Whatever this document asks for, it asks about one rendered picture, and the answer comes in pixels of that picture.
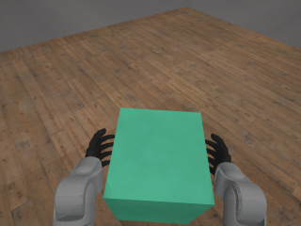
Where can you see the carton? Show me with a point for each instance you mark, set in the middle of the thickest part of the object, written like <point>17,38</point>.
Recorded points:
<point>159,169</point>

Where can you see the left robot hand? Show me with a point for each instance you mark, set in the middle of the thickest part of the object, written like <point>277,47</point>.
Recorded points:
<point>94,147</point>

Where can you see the right robot forearm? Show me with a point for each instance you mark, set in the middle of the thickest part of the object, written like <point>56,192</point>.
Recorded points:
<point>244,202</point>

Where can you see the left robot forearm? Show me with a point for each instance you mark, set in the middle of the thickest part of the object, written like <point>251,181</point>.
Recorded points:
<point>75,195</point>

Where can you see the right robot hand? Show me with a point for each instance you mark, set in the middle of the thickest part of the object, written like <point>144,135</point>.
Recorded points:
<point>220,152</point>

